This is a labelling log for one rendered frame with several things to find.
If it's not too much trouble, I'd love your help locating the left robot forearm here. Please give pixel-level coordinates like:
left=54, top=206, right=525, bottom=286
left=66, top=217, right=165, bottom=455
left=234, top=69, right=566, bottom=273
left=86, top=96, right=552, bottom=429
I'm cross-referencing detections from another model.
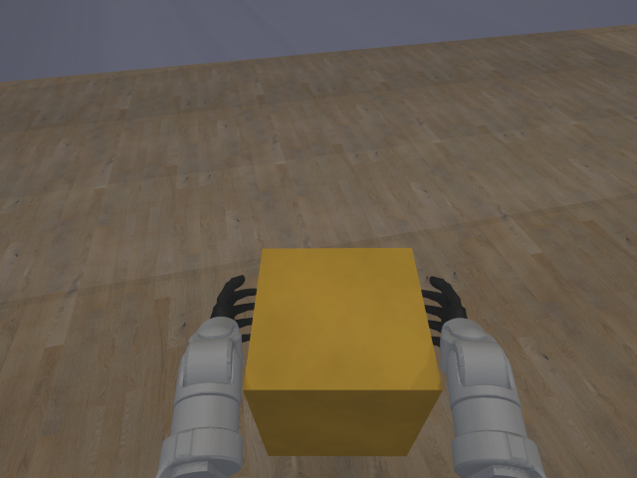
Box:
left=155, top=317, right=243, bottom=478

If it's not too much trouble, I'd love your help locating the carton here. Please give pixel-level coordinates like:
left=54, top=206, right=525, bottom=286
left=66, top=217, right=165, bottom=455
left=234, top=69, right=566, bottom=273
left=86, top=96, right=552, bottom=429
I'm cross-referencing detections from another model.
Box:
left=243, top=248, right=443, bottom=456

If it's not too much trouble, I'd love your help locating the robot right hand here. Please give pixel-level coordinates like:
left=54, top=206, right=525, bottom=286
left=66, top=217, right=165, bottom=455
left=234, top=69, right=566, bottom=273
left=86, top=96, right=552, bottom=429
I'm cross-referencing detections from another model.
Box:
left=421, top=276, right=468, bottom=348

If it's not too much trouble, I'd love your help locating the robot left hand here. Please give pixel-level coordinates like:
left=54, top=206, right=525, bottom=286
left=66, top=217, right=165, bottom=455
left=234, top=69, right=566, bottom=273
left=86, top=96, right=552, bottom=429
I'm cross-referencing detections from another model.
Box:
left=210, top=275, right=257, bottom=343

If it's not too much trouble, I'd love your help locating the right robot forearm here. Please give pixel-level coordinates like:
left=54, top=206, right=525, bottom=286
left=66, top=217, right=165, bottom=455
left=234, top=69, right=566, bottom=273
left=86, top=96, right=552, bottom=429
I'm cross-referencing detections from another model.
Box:
left=440, top=318, right=546, bottom=478

